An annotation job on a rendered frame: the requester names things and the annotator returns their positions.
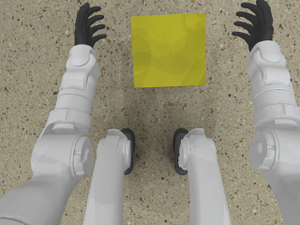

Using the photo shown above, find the left robot shin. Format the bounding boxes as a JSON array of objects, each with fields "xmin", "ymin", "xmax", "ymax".
[{"xmin": 97, "ymin": 129, "xmax": 128, "ymax": 169}]

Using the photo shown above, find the robot left upper arm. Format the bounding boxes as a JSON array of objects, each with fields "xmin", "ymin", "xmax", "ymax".
[{"xmin": 0, "ymin": 134, "xmax": 94, "ymax": 225}]

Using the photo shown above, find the right robot hand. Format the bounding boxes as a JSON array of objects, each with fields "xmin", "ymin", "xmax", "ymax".
[{"xmin": 232, "ymin": 0, "xmax": 274, "ymax": 52}]

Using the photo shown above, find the robot right upper arm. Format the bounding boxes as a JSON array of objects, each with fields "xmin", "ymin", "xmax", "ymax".
[{"xmin": 248, "ymin": 127, "xmax": 300, "ymax": 225}]

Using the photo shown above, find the carton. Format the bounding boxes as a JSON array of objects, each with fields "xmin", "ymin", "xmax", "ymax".
[{"xmin": 130, "ymin": 12, "xmax": 206, "ymax": 88}]

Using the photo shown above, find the robot right forearm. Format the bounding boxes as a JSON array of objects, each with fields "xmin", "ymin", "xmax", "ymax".
[{"xmin": 246, "ymin": 40, "xmax": 300, "ymax": 132}]

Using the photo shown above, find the robot left thigh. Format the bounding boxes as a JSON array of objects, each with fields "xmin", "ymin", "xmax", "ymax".
[{"xmin": 82, "ymin": 135, "xmax": 131, "ymax": 225}]

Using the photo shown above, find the robot left forearm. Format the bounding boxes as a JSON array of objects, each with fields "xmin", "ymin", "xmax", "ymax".
[{"xmin": 31, "ymin": 44, "xmax": 100, "ymax": 171}]

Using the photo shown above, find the left robot hand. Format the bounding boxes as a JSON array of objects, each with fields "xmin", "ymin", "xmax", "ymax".
[{"xmin": 74, "ymin": 2, "xmax": 107, "ymax": 49}]

